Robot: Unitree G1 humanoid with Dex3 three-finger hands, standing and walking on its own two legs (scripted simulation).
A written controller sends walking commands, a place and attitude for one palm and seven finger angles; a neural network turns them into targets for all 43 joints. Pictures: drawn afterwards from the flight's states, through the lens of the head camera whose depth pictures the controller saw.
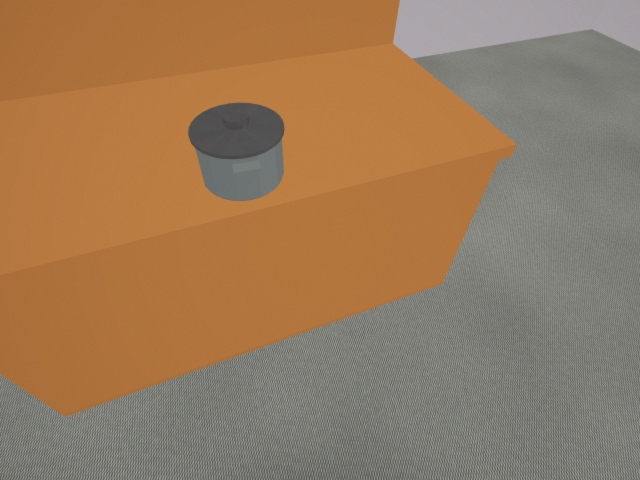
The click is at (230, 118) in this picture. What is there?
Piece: lid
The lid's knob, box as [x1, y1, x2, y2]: [222, 108, 248, 129]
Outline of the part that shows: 222,113 222,121 224,126 227,128 238,129 244,127 248,123 247,112 243,109 232,108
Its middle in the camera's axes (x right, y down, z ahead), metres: -0.17 -0.24 +0.78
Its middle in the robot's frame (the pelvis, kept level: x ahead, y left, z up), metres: +0.74 +0.22 +0.04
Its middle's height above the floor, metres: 0.82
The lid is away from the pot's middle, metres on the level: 0.00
